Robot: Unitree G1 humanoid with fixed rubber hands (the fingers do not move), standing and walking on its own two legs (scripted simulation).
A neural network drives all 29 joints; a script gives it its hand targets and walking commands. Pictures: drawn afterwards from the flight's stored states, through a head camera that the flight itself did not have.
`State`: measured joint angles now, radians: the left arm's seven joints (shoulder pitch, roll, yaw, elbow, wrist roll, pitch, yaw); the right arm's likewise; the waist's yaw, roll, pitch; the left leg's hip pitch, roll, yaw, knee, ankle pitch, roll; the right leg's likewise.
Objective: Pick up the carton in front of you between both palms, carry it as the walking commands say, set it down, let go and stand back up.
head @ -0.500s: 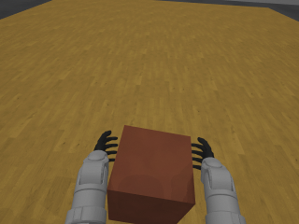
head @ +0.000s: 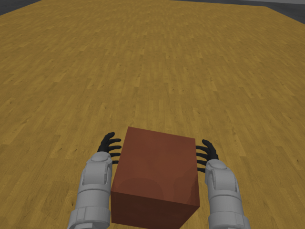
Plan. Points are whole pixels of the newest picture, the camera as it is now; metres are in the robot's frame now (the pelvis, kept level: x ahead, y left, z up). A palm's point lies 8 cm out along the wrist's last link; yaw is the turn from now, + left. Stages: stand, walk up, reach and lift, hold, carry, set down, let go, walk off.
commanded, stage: set down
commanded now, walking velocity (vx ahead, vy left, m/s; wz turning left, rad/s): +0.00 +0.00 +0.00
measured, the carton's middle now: (152, 181) +0.30 +0.01 -0.07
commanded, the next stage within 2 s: none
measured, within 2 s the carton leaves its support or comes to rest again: rests again in 1.84 s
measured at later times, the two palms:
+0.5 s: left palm (110, 178) +0.35 +0.16 -0.13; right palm (193, 188) +0.32 -0.14 -0.13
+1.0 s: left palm (112, 186) +0.39 +0.17 -0.28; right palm (180, 200) +0.35 -0.12 -0.28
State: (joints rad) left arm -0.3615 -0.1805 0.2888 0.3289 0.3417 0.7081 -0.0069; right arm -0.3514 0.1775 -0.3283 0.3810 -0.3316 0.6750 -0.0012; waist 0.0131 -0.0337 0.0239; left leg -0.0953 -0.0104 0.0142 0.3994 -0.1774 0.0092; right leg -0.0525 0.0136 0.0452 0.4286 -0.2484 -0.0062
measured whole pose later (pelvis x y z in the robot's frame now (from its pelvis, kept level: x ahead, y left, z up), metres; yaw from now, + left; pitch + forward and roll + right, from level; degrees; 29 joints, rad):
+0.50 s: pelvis -0.03 +0.00 -0.06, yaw +0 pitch +25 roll -1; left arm -0.57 -0.10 0.37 0.56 0.30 0.16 0.00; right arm -0.49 0.23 -0.43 0.51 -0.27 0.16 -0.12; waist 0.01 -0.05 0.01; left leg -1.00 -0.01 -0.04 0.83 -0.26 -0.01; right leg -0.96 0.04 0.03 0.86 -0.33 0.00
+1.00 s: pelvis -0.08 +0.01 -0.21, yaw -2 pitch +41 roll -3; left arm -0.93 0.03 0.39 0.75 0.30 0.25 0.01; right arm -0.78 0.24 -0.56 0.55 -0.26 0.22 -0.19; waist 0.00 -0.05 -0.20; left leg -1.80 -0.02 -0.04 1.48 -0.41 0.00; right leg -1.74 0.07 0.03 1.50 -0.49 0.03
